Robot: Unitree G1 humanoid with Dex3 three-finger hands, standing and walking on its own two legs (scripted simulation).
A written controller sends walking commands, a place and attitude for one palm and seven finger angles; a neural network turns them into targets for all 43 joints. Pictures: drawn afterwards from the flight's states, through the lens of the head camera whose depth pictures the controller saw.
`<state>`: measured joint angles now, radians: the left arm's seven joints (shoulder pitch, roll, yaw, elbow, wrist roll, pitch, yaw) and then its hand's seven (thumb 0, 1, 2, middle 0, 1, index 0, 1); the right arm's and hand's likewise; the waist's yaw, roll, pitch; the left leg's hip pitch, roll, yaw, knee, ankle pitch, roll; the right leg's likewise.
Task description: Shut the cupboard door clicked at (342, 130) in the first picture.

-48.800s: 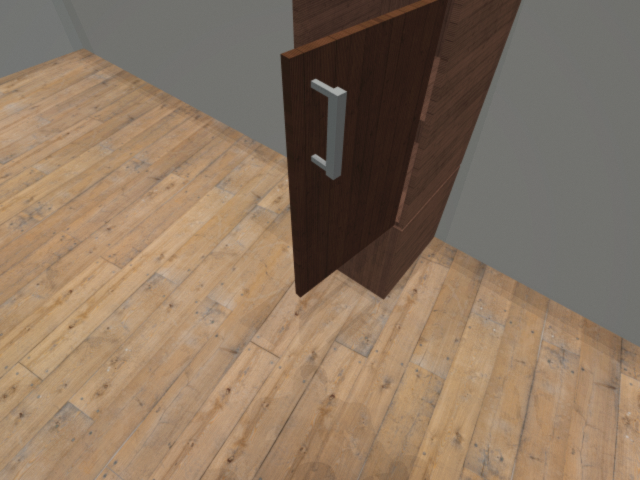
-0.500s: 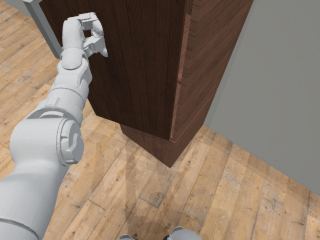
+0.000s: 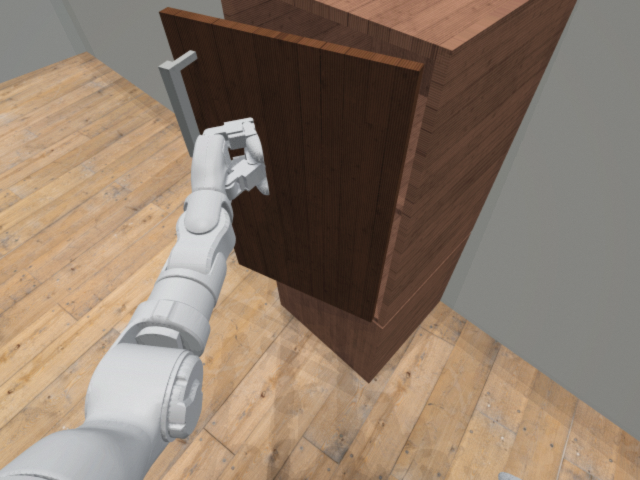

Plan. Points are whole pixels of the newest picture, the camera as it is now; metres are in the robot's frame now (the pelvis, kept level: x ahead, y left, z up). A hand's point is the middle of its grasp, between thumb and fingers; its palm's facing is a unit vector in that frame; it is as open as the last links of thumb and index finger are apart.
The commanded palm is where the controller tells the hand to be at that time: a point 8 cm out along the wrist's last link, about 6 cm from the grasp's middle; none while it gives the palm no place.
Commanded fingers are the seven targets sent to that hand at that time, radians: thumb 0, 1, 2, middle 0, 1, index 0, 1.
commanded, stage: pull the fist back off the door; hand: left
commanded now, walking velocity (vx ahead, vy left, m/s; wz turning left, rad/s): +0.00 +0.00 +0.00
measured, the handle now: (193, 107) +0.61 +0.18 +0.14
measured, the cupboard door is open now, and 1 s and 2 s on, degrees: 17 17 17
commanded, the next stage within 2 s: draw the hand back to the body in 0.02 s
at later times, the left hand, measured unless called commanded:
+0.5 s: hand (184, 220) +0.38 +0.15 +0.15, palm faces +0.02 -1.00 +0.00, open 3.1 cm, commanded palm +0.34 +0.18 +0.16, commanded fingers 0.00 0.90 0.90 -1.30 -1.50 -1.30 -1.50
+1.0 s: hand (55, 321) +0.25 +0.23 +0.17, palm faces +0.28 -0.93 -0.25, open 3.7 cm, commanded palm +0.21 +0.27 +0.18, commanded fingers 0.00 0.90 0.90 -0.64 -0.78 -0.64 -0.78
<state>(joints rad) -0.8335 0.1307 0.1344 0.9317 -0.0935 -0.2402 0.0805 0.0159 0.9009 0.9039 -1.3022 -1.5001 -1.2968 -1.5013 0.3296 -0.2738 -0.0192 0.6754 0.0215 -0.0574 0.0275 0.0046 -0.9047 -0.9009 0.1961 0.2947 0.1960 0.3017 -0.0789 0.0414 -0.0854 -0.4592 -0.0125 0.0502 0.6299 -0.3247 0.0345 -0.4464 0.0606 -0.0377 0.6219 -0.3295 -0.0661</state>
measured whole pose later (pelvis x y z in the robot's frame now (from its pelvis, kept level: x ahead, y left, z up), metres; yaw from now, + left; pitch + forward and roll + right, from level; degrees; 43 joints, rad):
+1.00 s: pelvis -0.01 +0.02 +0.02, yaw +1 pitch -4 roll -1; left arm 0.11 0.28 0.12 -0.12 -0.08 -0.04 0.07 0.02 0.90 0.90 -0.91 -1.06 -0.90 -1.06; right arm 0.18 -0.22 0.06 0.60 0.03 0.01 -0.05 0.01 -0.90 -0.90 0.20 0.30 0.20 0.30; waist 0.06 0.08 0.01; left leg -0.11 -0.05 0.03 0.39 -0.21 0.06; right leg -0.08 0.04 -0.05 0.36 -0.22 -0.04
